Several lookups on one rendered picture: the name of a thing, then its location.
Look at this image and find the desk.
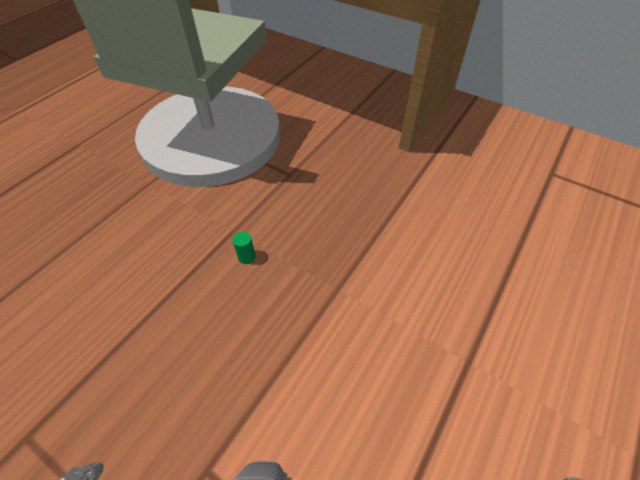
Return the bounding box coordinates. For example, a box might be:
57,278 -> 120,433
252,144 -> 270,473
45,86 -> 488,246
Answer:
189,0 -> 481,152

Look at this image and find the office chair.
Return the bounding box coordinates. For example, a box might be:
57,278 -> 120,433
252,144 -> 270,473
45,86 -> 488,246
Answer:
73,0 -> 280,187

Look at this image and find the left robot hand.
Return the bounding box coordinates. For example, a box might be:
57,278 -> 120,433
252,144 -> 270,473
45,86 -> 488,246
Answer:
61,462 -> 104,480

